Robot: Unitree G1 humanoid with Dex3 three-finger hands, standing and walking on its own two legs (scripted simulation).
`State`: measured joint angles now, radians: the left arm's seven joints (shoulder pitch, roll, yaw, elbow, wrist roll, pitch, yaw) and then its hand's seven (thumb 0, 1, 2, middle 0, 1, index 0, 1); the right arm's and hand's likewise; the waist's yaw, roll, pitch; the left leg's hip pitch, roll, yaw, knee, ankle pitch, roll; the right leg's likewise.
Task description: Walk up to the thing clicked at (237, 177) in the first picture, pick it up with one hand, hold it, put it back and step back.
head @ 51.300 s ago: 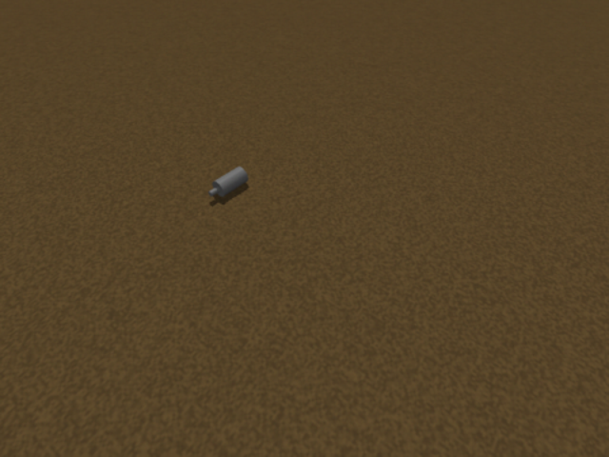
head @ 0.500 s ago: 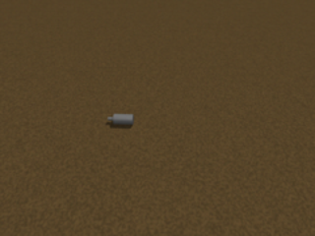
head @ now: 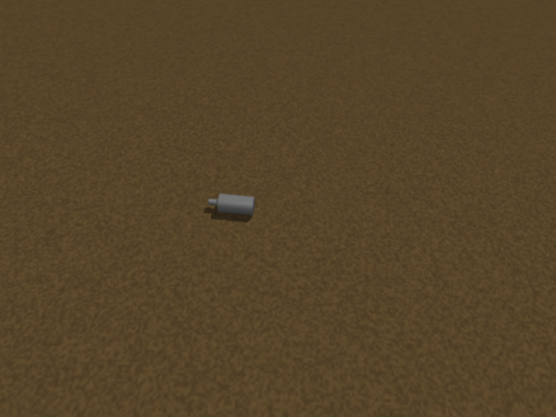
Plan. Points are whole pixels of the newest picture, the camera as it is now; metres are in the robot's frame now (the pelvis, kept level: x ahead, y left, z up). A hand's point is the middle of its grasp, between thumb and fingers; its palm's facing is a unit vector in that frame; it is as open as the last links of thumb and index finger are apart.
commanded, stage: step back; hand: left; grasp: from above
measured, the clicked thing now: (231, 203) +1.07 +0.20 -0.72
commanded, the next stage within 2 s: stand in 0.12 s
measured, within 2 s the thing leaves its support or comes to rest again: neither
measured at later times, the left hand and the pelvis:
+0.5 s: hand out of the picture +0.09 +0.25 -0.13, palm faces -0.03 -0.94 -0.34, open 7.4 cm; pelvis +0.00 +0.00 +0.02, yaw -1 degrees
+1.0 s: hand out of the picture +0.07 +0.25 -0.13, palm faces -0.06 -0.94 -0.35, open 7.4 cm; pelvis +0.00 -0.01 +0.02, yaw -1 degrees
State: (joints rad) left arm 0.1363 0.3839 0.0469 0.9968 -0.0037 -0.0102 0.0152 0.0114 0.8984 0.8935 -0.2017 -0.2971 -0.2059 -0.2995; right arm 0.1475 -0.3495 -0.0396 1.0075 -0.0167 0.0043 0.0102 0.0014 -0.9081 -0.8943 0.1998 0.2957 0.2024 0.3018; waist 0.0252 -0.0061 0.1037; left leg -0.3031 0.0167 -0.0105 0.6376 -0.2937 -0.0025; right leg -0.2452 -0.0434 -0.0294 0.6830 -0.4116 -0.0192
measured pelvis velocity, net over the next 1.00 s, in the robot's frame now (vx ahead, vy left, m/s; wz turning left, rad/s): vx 0.00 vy -0.01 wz -0.02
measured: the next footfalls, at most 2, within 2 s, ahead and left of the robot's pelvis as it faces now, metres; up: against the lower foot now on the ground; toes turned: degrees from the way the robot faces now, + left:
none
